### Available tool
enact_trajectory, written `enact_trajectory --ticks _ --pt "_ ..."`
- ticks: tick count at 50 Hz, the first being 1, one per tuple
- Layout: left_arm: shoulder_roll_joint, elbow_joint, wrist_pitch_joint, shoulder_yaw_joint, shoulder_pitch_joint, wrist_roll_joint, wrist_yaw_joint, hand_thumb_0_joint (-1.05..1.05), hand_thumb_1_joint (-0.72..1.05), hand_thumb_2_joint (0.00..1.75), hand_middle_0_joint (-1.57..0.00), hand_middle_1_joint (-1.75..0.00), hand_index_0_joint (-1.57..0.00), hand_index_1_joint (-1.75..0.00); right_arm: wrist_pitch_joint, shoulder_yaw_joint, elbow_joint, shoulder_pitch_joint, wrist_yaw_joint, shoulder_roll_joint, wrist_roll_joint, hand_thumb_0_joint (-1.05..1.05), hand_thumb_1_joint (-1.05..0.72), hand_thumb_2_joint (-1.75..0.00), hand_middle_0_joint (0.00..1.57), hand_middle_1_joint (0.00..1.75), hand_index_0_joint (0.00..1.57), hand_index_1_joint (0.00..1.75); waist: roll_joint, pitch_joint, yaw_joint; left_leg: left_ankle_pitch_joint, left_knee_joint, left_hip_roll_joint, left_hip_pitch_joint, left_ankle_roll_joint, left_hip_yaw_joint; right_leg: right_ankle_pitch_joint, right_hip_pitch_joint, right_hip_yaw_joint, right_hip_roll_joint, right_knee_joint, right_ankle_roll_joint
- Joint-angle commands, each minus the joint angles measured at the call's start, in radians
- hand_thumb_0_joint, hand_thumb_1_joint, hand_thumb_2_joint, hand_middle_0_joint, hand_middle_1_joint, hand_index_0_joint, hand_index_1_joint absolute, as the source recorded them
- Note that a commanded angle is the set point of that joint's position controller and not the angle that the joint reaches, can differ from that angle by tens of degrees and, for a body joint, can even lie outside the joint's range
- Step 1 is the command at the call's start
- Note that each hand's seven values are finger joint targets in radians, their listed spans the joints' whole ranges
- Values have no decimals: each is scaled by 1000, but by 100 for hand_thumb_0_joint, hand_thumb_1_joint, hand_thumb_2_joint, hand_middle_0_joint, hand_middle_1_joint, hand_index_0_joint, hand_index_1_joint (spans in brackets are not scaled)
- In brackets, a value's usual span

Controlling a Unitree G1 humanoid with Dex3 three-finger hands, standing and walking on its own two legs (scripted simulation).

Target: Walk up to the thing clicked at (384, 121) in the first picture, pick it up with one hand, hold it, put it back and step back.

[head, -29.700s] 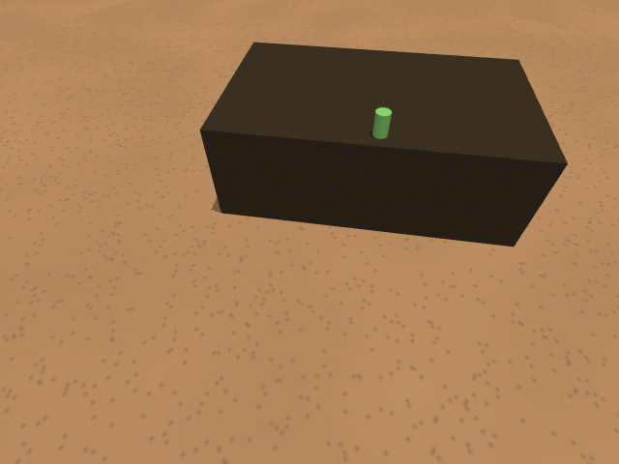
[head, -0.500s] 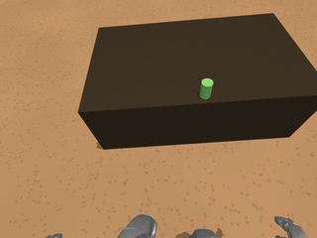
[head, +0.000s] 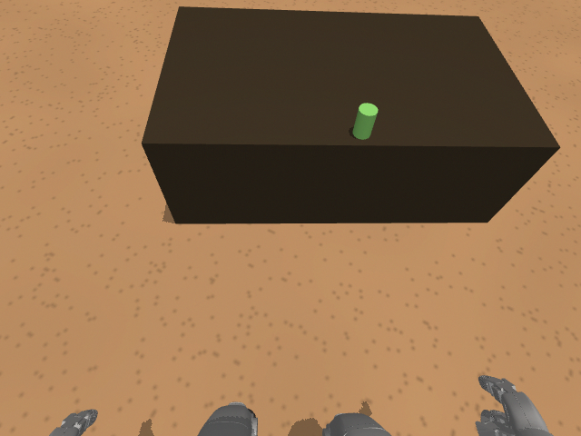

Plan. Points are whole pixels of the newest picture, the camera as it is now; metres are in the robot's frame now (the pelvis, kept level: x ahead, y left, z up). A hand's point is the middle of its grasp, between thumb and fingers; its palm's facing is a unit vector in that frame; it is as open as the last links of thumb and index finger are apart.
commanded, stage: step back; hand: right
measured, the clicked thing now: (364, 121) +0.95 -0.20 -0.27
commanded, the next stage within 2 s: stand in 1.26 s
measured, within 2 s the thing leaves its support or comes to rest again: neither
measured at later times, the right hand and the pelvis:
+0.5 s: hand out of the picture -0.06 -0.27 -0.15, palm faces -0.10 +0.92 -0.37, open 7.4 cm; pelvis -0.11 -0.01 +0.00, yaw +4 degrees
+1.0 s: hand out of the picture +0.05 -0.28 -0.15, palm faces -0.12 +0.92 -0.37, open 7.4 cm; pelvis -0.06 -0.02 +0.00, yaw +5 degrees
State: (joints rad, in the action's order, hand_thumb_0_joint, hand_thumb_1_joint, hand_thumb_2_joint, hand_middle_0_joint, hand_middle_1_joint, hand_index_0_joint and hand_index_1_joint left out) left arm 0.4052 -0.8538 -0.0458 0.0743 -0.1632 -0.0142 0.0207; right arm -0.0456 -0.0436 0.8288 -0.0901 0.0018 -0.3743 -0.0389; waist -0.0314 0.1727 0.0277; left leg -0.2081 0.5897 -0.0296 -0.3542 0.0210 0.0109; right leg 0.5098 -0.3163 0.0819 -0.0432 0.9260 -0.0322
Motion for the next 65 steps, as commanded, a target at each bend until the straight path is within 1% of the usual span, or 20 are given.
enact_trajectory --ticks 1,4,6,7,10,16,20,23,24,27,32,35,37,39,42,48,52,54,59,65 --pt "149 38 40 36 -52 -8 8 0 90 90 -20 -30 -20 -30 -7 -69 -46 -50 -11 -264 10 0 -90 -90 20 30 20 30 260 -308 -47 315 -58 -193 323 190 -209 -91 18 -84 20 -363 15" --pt "209 -23 46 53 -127 -32 5 0 90 90 -20 -30 -20 -30 -12 -55 -65 16 -10 -227 30 0 -90 -90 20 30 20 30 106 -291 6 44 46 -110 10 77 -157 -221 223 50 96 -535 92" --pt "381 28 41 91 -32 -45 2 0 90 90 -20 -30 -20 -30 -9 -59 -86 64 -27 -203 25 0 -90 -90 20 30 20 30 -256 -144 66 -398 401 90 -133 -32 -134 -47 -77 504 476 -685 324" --pt "355 54 45 87 41 -39 6 0 90 90 -20 -30 -20 -30 -10 -76 -66 37 -29 -241 24 0 -90 -90 20 30 20 30 -209 -68 24 -375 520 48 -84 -36 -213 -28 -211 510 494 -707 330" --pt "203 61 55 54 115 -29 7 0 90 90 -20 -30 -20 -30 2 -52 7 -68 -20 -197 32 0 -90 -90 20 30 20 30 -76 -95 -51 -223 538 138 -116 -24 -175 -322 -34 102 251 -562 194" --pt "227 36 59 79 -21 -49 -9 0 90 90 -20 -30 -20 -30 42 -48 17 -58 -10 -191 4 0 -90 -90 20 30 20 30 -181 -155 56 -303 164 49 -168 -54 -65 141 234 172 269 -585 213" --pt "217 40 39 58 23 -35 -23 0 90 90 -20 -30 -20 -30 72 -64 89 -165 -7 -188 1 0 -90 -90 20 30 20 30 -122 -159 -13 -142 -249 66 208 -11 0 62 16 85 245 -483 170" --pt "153 37 39 38 65 -13 -25 0 90 90 -20 -30 -20 -30 90 -91 81 -155 -17 -353 -21 0 -90 -90 20 30 20 30 192 -100 -55 -641 -411 -308 151 175 -640 37 -274 -52 70 -95 51" --pt "221 29 44 57 93 -18 -28 0 90 90 -20 -30 -20 -30 90 -96 72 -105 -12 -358 -5 0 -90 -90 20 30 20 30 175 -21 -51 -719 -454 -344 -27 232 -638 39 -163 -11 102 -14 55" --pt "169 -3 61 42 20 -8 -45 0 90 90 -20 -30 -20 -30 104 -57 59 -55 -10 -224 -15 0 -90 -90 20 30 20 30 159 -44 -9 -346 -349 -173 146 135 -316 -89 -176 -35 95 -140 60" --pt "154 -23 71 38 38 -14 -47 0 90 90 -20 -30 -20 -30 90 -79 76 -119 -2 -260 -11 0 -90 -90 20 30 20 30 227 -95 -58 -291 -298 -169 147 139 -253 -76 -60 -102 59 -276 47" --pt "138 -85 91 43 -70 -21 -31 0 90 90 -20 -30 -20 -30 69 -63 58 -64 -1 -207 10 0 -90 -90 20 30 20 30 157 -145 19 -151 -91 -117 16 83 -134 -238 232 -133 19 -534 61" --pt "252 -96 109 76 -138 -37 -13 0 90 90 -20 -30 -20 -30 74 -25 23 -79 -5 -92 24 0 -90 -90 20 30 20 30 -187 -188 42 -277 287 75 -244 -2 -19 -192 392 353 302 -668 144" --pt "303 -52 105 82 -46 -27 -17 0 90 90 -20 -30 -20 -30 70 -56 56 -116 -22 -207 12 0 -90 -90 20 30 20 30 -90 -89 22 -396 382 18 -182 -11 -117 15 156 480 457 -691 294" --pt "208 -44 116 53 -8 -12 -12 0 90 90 -20 -30 -20 -30 76 -50 92 -130 -11 -178 18 0 -90 -90 20 30 20 30 -49 -90 -10 -261 335 -8 -164 -9 -139 -309 185 201 310 -624 213" --pt "199 -39 106 32 11 1 -3 0 90 90 -20 -30 -20 -30 77 -36 105 -110 -11 -133 17 0 -90 -90 20 30 20 30 -119 -191 -12 -119 19 3 68 -28 14 -887 146 16 274 -427 186" --pt "152 -20 80 7 17 14 -1 0 90 90 -20 -30 -20 -30 75 -63 129 -108 -24 -215 6 0 -90 -90 20 30 20 30 74 -265 -22 363 -128 -127 263 54 -143 -542 15 -48 140 -270 72" --pt "157 -63 56 8 -19 20 4 0 90 90 -20 -30 -20 -30 70 -61 95 11 -21 -275 17 0 -90 -90 20 30 20 30 167 -258 8 151 -195 -285 64 199 -290 -85 131 -89 59 -225 54" --pt "197 -109 80 13 -14 4 1 0 90 90 -20 -30 -20 -30 65 -34 122 62 -19 -194 23 0 -90 -90 20 30 20 30 99 -233 0 177 -73 -110 83 41 -97 -429 157 20 147 -440 85" --pt "144 -150 90 -26 53 14 -11 0 90 90 -20 -30 -20 -30 85 -18 176 43 -4 -187 29 0 -90 -90 20 30 20 30 68 -293 -29 352 -142 -124 256 32 -107 -529 180 -7 152 -495 51"
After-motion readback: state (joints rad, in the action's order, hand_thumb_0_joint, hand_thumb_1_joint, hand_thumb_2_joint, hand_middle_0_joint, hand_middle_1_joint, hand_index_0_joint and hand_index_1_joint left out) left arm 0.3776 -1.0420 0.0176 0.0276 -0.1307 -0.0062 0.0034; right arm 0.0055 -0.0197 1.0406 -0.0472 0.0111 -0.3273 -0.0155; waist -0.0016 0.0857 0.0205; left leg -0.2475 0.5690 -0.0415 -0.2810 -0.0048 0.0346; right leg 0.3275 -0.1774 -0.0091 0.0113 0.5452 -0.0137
